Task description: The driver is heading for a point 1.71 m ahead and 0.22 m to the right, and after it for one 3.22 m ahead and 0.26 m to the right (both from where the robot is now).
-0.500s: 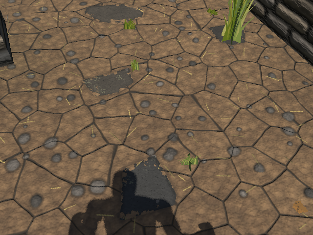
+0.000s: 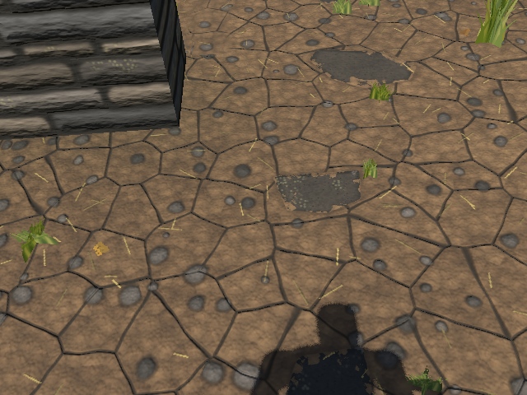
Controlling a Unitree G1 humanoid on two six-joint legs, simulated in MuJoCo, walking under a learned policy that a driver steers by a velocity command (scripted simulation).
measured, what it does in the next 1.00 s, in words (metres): walks ahead: left foot, then right foot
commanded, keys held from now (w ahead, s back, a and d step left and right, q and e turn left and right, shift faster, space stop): q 0.14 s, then e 0.86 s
